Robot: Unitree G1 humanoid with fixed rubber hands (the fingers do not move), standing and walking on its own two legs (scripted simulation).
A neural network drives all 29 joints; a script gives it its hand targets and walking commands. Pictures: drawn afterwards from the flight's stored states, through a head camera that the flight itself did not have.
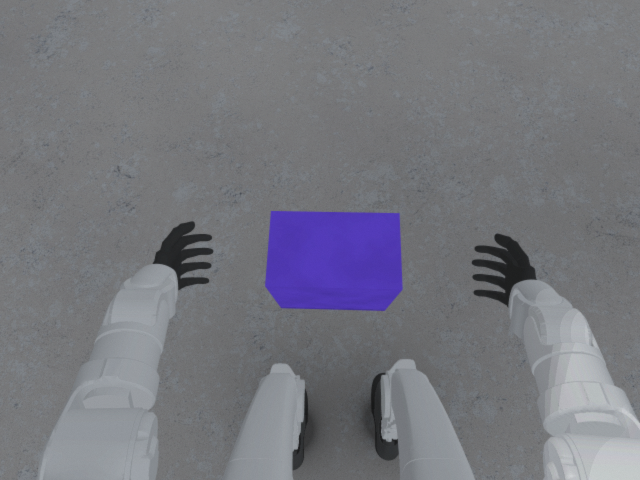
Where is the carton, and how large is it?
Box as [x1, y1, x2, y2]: [265, 211, 402, 310]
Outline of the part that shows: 271,211 265,286 281,307 384,310 402,289 399,213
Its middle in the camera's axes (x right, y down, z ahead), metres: +0.04 +0.06 +0.99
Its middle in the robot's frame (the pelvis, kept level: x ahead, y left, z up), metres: +0.50 +0.01 -0.54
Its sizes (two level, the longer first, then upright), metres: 0.295 0.177 0.287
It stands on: the floor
